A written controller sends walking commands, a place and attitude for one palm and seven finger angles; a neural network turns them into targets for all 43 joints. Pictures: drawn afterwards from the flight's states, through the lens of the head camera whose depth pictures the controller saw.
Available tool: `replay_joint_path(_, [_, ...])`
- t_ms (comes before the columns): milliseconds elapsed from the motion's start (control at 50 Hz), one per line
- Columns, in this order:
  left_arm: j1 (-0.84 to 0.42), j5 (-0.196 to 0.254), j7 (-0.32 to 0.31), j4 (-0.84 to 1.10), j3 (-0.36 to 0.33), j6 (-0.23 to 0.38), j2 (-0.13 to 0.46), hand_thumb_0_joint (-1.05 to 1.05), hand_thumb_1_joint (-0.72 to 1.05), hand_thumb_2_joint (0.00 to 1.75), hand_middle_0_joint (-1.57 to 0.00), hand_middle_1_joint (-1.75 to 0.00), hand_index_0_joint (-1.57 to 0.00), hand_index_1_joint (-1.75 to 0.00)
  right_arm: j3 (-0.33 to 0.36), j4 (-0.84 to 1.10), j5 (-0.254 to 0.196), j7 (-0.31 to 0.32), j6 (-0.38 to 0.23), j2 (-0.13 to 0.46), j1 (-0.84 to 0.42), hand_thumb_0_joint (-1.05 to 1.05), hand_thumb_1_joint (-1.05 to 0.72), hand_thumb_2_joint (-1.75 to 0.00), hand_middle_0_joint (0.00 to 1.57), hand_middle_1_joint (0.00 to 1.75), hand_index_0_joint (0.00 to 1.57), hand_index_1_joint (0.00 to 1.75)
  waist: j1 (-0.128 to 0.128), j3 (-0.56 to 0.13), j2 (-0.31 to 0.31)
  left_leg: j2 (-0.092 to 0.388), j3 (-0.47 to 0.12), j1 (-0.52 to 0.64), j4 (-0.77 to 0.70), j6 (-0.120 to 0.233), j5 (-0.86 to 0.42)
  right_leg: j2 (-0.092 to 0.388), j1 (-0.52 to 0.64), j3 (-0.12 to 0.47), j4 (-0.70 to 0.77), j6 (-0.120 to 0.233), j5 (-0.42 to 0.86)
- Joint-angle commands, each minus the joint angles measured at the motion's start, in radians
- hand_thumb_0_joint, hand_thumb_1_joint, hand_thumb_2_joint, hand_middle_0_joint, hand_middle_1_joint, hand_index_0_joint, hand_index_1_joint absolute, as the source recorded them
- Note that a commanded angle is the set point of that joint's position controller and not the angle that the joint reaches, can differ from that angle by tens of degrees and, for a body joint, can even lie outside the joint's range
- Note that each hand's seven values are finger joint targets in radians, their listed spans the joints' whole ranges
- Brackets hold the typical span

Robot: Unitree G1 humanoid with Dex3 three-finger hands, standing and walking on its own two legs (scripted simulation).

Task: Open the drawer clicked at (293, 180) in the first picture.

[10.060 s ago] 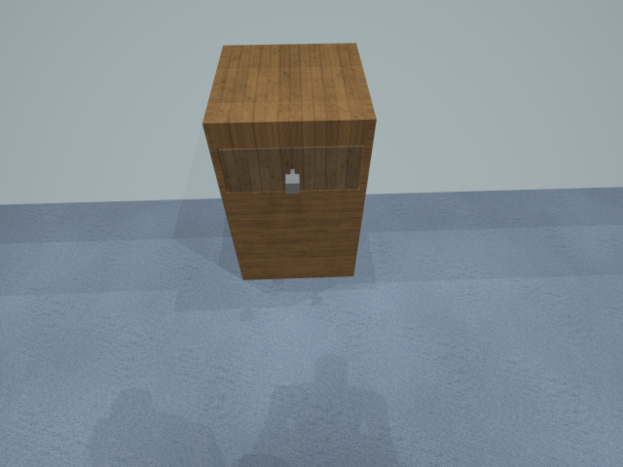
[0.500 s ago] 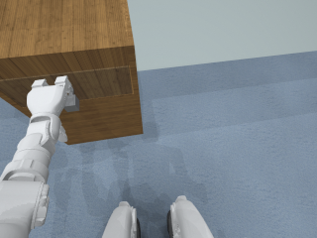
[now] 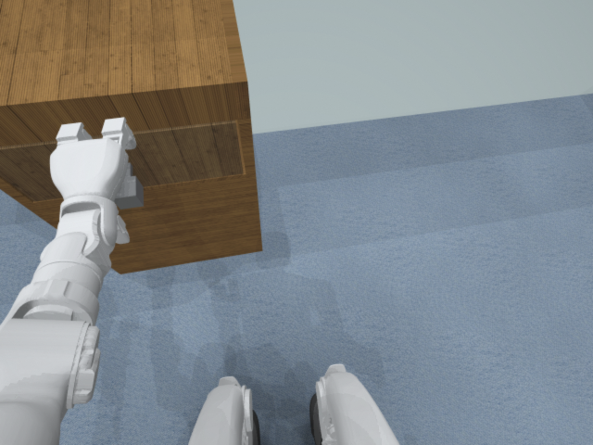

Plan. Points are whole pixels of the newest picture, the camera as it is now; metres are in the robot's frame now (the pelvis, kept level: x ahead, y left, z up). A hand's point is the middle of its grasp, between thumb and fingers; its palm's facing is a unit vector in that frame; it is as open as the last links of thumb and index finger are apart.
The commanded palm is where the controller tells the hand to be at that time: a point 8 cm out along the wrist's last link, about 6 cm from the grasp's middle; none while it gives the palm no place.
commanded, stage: move the hooked fingers above the handle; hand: left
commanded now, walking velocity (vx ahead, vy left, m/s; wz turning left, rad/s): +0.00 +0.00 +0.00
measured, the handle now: (128, 183) +0.54 +0.25 -0.11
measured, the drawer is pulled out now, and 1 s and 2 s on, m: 0.00 0.00 0.00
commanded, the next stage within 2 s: lower the fingers behind the handle in 1.20 s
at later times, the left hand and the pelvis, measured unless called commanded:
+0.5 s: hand (91, 187) +0.49 +0.27 -0.04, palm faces +0.01 +0.03 -1.00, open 13.7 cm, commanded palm +0.46 +0.24 +0.01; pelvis +0.00 +0.01 +0.00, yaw +0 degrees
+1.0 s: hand (102, 209) +0.46 +0.26 -0.06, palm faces -0.13 +0.00 -0.99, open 13.8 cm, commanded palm +0.46 +0.24 +0.01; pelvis +0.00 +0.00 +0.00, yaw -1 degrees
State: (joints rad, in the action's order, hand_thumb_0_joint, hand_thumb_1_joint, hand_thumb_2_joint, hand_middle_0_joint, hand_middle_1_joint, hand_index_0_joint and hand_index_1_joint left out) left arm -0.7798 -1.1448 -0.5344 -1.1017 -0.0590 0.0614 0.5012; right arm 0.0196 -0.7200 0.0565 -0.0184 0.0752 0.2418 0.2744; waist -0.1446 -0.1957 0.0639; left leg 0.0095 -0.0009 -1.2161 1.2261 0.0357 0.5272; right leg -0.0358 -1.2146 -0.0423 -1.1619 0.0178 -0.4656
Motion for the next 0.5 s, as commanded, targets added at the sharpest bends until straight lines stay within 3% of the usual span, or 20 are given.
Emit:
replay_joint_path(0, [-0.301,0.02,-0.012,0.04,-0.021,-0.069,0.25,0.0,-0.5,0.3,-0.3,-1.2,-0.3,-1.2,0.051,0.054,-0.005,0.01,-0.02,0.186,0.157,0.0,-0.9,-0.9,0.2,0.3,0.2,0.3,-0.012,-0.421,0.012,-0.013,-0.014,0.277,-0.141,0.017,-0.302,-0.014,0.289,0.007,0.151,0.014,0.243])
replay_joint_path(20, [-0.312,0.032,0.01,0.043,0.005,-0.068,0.213,0.0,-0.5,0.3,-0.3,-1.2,-0.3,-1.2,0.053,0.056,-0.006,0.009,-0.023,0.183,0.162,0.0,-0.9,-0.9,0.2,0.3,0.2,0.3,-0.021,-0.435,0.032,-0.012,-0.014,0.3,-0.145,0.017,-0.32,-0.015,0.287,0.006,0.151,0.015,0.263])
replay_joint_path(60, [-0.305,0.046,0.053,0.059,0.021,-0.053,0.203,0.0,-0.5,0.3,-0.3,-1.2,-0.3,-1.2,0.056,0.061,-0.01,0.014,-0.024,0.187,0.174,0.0,-0.9,-0.9,0.2,0.3,0.2,0.3,-0.023,-0.453,0.019,-0.008,-0.017,0.321,-0.142,0.016,-0.329,-0.016,0.291,0.006,0.153,0.014,0.271])
replay_joint_path(100, [-0.329,0.058,0.089,0.148,0.047,-0.005,0.163,0.0,-0.5,0.3,-0.3,-1.2,-0.3,-1.2,0.066,0.064,-0.009,0.02,-0.031,0.178,0.184,0.0,-0.9,-0.9,0.2,0.3,0.2,0.3,-0.026,-0.525,0.045,-0.006,-0.026,0.38,-0.136,0.014,-0.366,-0.016,0.296,0.009,0.148,0.016,0.296])
replay_joint_path(140, [-0.346,0.062,0.106,0.214,0.05,0.055,0.146,0.0,-0.5,0.3,-0.3,-1.2,-0.3,-1.2,0.075,0.054,-0.006,0.026,-0.037,0.173,0.191,0.0,-0.9,-0.9,0.2,0.3,0.2,0.3,-0.032,-0.54,0.064,0.002,-0.044,0.434,-0.129,0.012,-0.4,-0.016,0.256,0.006,0.141,0.018,0.295])
replay_joint_path(200, [-0.38,0.033,0.071,0.304,-0.021,0.129,0.23,0.0,-0.5,0.3,-0.3,-1.2,-0.3,-1.2,0.076,0.043,0.003,0.035,-0.035,0.175,0.19,0.0,-0.9,-0.9,0.2,0.3,0.2,0.3,-0.015,-0.554,0.087,0.004,-0.053,0.432,-0.111,0.009,-0.431,-0.017,0.231,0.008,0.116,0.024,0.295])
replay_joint_path(240, [-0.372,0.005,0.01,0.329,-0.106,0.148,0.322,0.0,-0.5,0.3,-0.3,-1.2,-0.3,-1.2,0.071,0.034,0.013,0.032,-0.026,0.181,0.183,0.0,-0.9,-0.9,0.2,0.3,0.2,0.3,0.017,-0.558,0.118,0.003,-0.057,0.421,-0.099,0.002,-0.467,-0.017,0.212,0.003,0.086,0.03,0.299])
replay_joint_path(280, [-0.346,-0.015,-0.058,0.292,-0.148,0.12,0.352,0.0,-0.5,0.3,-0.3,-1.2,-0.3,-1.2,0.064,0.035,0.019,0.025,-0.015,0.177,0.157,0.0,-0.9,-0.9,0.2,0.3,0.2,0.3,0.028,-0.509,0.111,0.0,-0.05,0.364,-0.089,0.0,-0.459,-0.015,0.201,0.0,0.072,0.031,0.291])
replay_joint_path(320, [-0.351,-0.023,-0.117,0.274,-0.159,0.069,0.348,0.0,-0.5,0.3,-0.3,-1.2,-0.3,-1.2,0.062,0.041,0.023,0.011,-0.01,0.174,0.138,0.0,-0.9,-0.9,0.2,0.3,0.2,0.3,0.04,-0.507,0.136,-0.002,-0.046,0.36,-0.094,-0.006,-0.476,-0.012,0.205,-0.003,0.063,0.031,0.3])
replay_joint_path(340, [-0.315,-0.026,-0.135,0.235,-0.156,0.034,0.341,0.0,-0.5,0.3,-0.3,-1.2,-0.3,-1.2,0.063,0.046,0.022,0.003,-0.006,0.178,0.141,0.0,-0.9,-0.9,0.2,0.3,0.2,0.3,0.047,-0.529,0.141,-0.003,-0.044,0.376,-0.096,-0.012,-0.49,-0.011,0.211,-0.008,0.058,0.029,0.308])
replay_joint_path(360, [-0.291,-0.017,-0.14,0.177,-0.128,-0.01,0.305,0.0,-0.5,0.3,-0.3,-1.2,-0.3,-1.2,0.063,0.05,0.018,-0.005,-0.003,0.177,0.139,0.0,-0.9,-0.9,0.2,0.3,0.2,0.3,0.039,-0.512,0.123,-0.005,-0.033,0.369,-0.1,-0.009,-0.481,-0.013,0.227,-0.009,0.072,0.026,0.317])
replay_joint_path(380, [-0.278,-0.007,-0.134,0.147,-0.127,-0.047,0.316,0.0,-0.5,0.3,-0.3,-1.2,-0.3,-1.2,0.061,0.053,0.013,-0.01,-0.003,0.182,0.144,0.0,-0.9,-0.9,0.2,0.3,0.2,0.3,0.041,-0.516,0.094,-0.006,-0.027,0.36,-0.11,-0.006,-0.474,-0.013,0.265,-0.01,0.082,0.022,0.336])
replay_joint_path(440, [-0.251,0.028,-0.047,0.072,-0.032,-0.131,0.232,0.0,-0.5,0.3,-0.3,-1.2,-0.3,-1.2,0.067,0.062,-0.008,-0.015,-0.002,0.191,0.169,0.0,-0.9,-0.9,0.2,0.3,0.2,0.3,0.015,-0.555,0.065,-0.006,-0.026,0.412,-0.139,-0.005,-0.475,-0.016,0.317,-0.012,0.113,0.014,0.367])
replay_joint_path(480, [-0.299,0.063,0.032,0.137,0.04,-0.125,0.161,0.0,-0.5,0.3,-0.3,-1.2,-0.3,-1.2,0.076,0.065,-0.017,-0.006,-0.004,0.189,0.185,0.0,-0.9,-0.9,0.2,0.3,0.2,0.3,-0.015,-0.585,0.039,-0.001,-0.034,0.468,-0.155,0.0,-0.48,-0.017,0.347,-0.009,0.15,0.008,0.382])
